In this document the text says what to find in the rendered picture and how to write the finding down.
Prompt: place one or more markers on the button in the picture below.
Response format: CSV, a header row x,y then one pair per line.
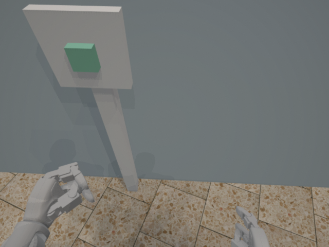
x,y
83,57

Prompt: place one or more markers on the panel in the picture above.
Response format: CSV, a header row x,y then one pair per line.
x,y
56,25

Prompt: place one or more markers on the robot right hand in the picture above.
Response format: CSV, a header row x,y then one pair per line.
x,y
255,237

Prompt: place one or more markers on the robot left hand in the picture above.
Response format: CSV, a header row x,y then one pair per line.
x,y
41,206

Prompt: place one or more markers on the robot left forearm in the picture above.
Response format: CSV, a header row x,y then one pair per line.
x,y
27,233

